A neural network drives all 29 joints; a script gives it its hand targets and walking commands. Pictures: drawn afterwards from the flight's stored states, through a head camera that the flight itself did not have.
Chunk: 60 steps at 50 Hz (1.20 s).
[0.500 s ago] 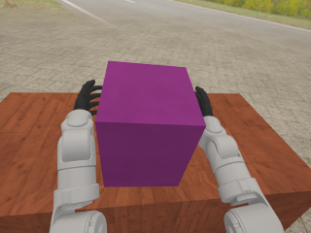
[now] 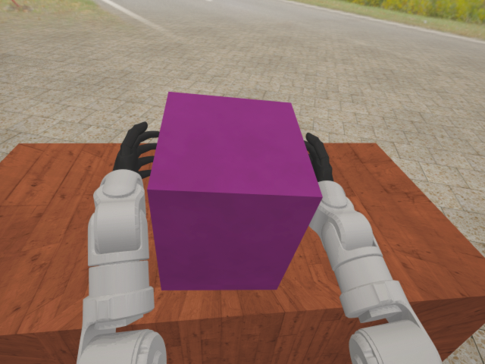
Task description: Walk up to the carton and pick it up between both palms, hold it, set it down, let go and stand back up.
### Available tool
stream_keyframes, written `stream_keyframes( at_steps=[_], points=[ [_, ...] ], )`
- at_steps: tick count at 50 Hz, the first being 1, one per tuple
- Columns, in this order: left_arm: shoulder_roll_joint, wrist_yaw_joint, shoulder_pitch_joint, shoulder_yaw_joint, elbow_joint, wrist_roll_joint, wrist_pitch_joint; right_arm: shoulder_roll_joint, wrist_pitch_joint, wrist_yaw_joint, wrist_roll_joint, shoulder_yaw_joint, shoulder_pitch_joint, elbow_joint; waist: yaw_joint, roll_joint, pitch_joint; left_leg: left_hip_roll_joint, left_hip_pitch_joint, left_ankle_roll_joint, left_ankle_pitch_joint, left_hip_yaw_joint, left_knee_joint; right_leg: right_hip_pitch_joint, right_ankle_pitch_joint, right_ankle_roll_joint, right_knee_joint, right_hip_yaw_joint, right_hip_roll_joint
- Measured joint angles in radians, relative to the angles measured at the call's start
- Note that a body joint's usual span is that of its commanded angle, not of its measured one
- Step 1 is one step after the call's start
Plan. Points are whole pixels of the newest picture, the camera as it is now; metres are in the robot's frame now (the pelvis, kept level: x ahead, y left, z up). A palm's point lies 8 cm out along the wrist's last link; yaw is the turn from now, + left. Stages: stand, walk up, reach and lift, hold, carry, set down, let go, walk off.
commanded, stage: hold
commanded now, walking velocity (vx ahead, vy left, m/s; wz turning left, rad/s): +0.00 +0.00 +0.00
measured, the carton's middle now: (226, 196) +0.36 +0.01 +0.16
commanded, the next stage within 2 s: none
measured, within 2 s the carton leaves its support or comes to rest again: neither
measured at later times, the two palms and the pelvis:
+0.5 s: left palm (127, 173) +0.35 +0.16 +0.22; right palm (316, 181) +0.35 -0.13 +0.20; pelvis +0.00 +0.00 +0.00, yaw +0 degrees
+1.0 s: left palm (128, 174) +0.35 +0.15 +0.22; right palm (318, 182) +0.35 -0.14 +0.20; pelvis +0.00 +0.00 +0.00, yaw +0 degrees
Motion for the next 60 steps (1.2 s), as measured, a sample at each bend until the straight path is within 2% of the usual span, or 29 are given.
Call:
stream_keyframes(
  at_steps=[17,33,48,60],
  points=[
    [0.014,-0.007,-0.026,0.005,0.038,0.0,-0.012,0.018,-0.015,0.009,-0.026,-0.028,-0.018,0.032,0.006,0.001,0.006,-0.003,-0.028,0.002,0.013,-0.005,-0.002,-0.028,0.008,0.001,0.003,-0.004,-0.002],
    [0.0,0.002,-0.003,0.001,0.003,0.009,0.003,0.004,-0.01,0.008,0.002,-0.009,-0.012,0.024,0.0,-0.009,0.007,-0.002,0.001,0.001,-0.001,-0.001,0.002,0.003,0.0,0.001,0.0,0.0,-0.002],
    [0.004,0.004,0.007,-0.006,-0.01,-0.01,-0.009,0.002,-0.009,-0.001,-0.001,-0.002,0.005,-0.013,-0.002,0.01,0.006,-0.001,-0.015,0.001,0.001,-0.005,0.007,-0.011,0.003,0.001,0.002,-0.004,0.0],
    [0.005,-0.007,-0.026,0.014,0.024,0.007,0.003,0.014,-0.009,0.009,-0.015,-0.022,-0.023,0.033,0.006,-0.005,0.009,-0.001,-0.009,0.0,0.011,-0.001,-0.007,-0.013,0.005,-0.001,0.002,0.0,0.0]
  ],
)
